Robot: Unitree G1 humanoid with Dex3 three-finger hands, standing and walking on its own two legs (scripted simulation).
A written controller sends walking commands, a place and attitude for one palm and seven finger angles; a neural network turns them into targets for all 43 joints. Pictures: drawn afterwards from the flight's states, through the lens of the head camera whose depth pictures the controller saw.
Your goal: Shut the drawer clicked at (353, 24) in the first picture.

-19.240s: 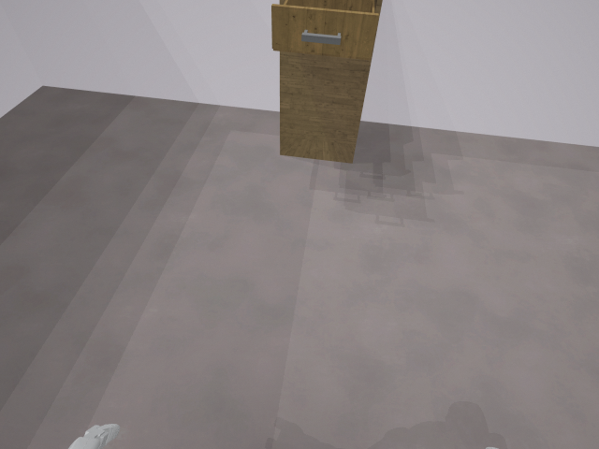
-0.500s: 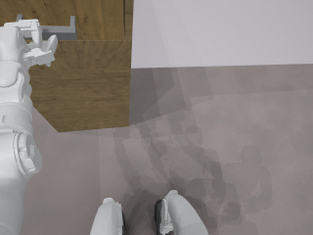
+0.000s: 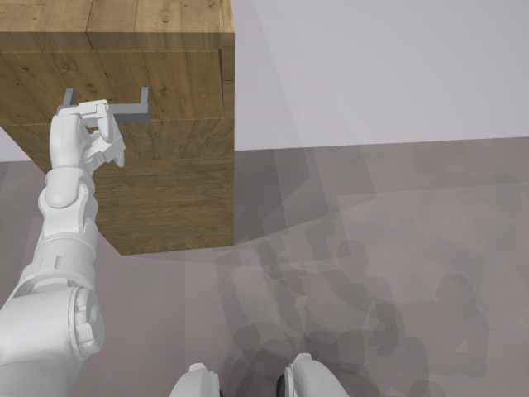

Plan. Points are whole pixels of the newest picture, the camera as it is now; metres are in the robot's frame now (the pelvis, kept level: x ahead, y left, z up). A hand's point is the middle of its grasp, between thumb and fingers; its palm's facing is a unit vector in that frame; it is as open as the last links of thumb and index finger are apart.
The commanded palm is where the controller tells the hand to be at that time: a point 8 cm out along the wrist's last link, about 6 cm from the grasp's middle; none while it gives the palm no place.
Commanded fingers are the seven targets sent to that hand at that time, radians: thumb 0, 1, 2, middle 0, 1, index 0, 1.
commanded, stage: draw the hand back to the body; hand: left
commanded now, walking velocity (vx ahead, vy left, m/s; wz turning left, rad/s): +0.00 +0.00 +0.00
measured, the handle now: (106, 104) +0.56 +0.22 +0.06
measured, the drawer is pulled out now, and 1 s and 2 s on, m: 0.00 0.00 0.00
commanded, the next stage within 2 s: step back with the hand held close in 1.36 s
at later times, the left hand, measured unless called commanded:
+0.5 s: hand (71, 195) +0.35 +0.20 +0.14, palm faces +0.08 -1.00 -0.04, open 3.2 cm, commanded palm +0.31 +0.25 +0.14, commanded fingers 0.00 0.90 0.90 -1.40 -1.60 -1.40 -1.60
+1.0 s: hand out of the picture +0.24 +0.22 +0.20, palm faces +0.37 -0.87 -0.32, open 3.2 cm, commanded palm +0.18 +0.26 +0.22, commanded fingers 0.00 0.90 0.90 -1.40 -1.60 -1.40 -1.60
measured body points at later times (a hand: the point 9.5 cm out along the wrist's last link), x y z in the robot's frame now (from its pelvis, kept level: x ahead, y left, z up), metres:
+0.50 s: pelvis +0.02 -0.01 +0.04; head +0.05 -0.02 +0.49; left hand +0.34 +0.25 +0.14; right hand +0.18 -0.25 -0.05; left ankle +0.00 +0.09 -0.67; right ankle +0.02 -0.13 -0.67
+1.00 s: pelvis +0.02 -0.02 +0.07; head +0.00 -0.04 +0.52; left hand +0.21 +0.27 +0.22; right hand +0.21 -0.23 -0.02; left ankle +0.00 +0.09 -0.67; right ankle +0.02 -0.13 -0.67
